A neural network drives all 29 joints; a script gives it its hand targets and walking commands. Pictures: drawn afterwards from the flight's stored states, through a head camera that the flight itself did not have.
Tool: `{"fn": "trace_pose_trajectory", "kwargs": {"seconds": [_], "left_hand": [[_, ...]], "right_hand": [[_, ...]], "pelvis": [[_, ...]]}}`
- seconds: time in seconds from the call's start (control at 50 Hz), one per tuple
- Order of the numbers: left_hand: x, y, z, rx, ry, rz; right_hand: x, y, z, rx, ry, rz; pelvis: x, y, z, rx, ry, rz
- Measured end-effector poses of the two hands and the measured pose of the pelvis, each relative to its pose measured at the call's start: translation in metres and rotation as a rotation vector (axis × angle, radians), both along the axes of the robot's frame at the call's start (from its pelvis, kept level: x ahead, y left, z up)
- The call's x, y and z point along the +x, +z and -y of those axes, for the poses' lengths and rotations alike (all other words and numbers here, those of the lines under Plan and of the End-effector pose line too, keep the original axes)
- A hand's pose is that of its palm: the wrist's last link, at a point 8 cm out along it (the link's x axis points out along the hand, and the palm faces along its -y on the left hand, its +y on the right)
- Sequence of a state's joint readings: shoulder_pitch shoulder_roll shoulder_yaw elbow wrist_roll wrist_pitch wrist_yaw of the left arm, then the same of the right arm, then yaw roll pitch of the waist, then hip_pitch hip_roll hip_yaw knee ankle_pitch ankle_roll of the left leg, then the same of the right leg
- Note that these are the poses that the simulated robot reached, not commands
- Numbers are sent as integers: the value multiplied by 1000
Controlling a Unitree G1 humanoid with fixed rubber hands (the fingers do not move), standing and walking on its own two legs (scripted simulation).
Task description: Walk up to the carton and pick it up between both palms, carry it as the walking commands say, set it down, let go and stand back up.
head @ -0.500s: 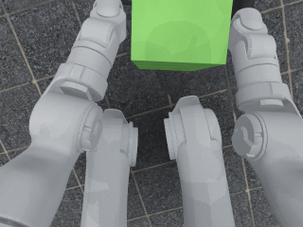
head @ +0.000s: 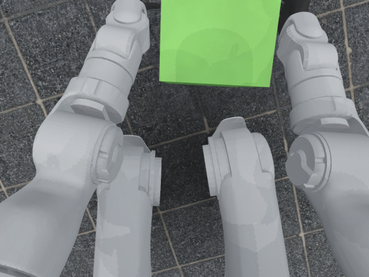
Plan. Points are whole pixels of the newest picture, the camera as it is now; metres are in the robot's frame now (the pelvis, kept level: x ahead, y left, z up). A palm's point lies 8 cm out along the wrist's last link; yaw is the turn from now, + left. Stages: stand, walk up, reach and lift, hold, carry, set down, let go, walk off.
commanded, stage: set down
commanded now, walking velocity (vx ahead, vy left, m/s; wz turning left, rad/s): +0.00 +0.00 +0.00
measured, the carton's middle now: (210, 3) +0.55 -0.12 -0.23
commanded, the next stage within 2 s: none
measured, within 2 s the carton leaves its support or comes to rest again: neither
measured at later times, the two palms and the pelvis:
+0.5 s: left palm (132, 3) +0.54 +0.01 -0.17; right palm (292, 17) +0.49 -0.24 -0.17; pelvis +0.00 +0.00 -0.01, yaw +0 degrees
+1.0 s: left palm out of the picture +0.56 +0.03 -0.19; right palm (299, 10) +0.50 -0.27 -0.19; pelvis +0.01 -0.01 +0.01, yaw +0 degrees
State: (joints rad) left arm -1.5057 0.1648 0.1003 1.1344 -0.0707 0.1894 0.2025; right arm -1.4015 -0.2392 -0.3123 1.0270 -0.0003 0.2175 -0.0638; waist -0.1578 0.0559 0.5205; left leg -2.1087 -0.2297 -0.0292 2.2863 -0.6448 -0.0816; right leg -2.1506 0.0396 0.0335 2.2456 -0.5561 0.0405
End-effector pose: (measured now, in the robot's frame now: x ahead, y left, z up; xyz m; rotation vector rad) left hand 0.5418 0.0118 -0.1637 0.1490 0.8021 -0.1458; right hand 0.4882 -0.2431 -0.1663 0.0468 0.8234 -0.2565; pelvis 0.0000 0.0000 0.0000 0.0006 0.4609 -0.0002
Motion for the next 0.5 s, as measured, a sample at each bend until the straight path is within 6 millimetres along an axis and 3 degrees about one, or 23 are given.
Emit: {"fn": "trace_pose_trajectory", "kwargs": {"seconds": [0.5], "left_hand": [[1, -2, -2, -21, -20, 9]], "right_hand": [[0, -1, 2, 5, 16, 13]], "pelvis": [[-2, -8, 0, -2, -1, 15]]}}
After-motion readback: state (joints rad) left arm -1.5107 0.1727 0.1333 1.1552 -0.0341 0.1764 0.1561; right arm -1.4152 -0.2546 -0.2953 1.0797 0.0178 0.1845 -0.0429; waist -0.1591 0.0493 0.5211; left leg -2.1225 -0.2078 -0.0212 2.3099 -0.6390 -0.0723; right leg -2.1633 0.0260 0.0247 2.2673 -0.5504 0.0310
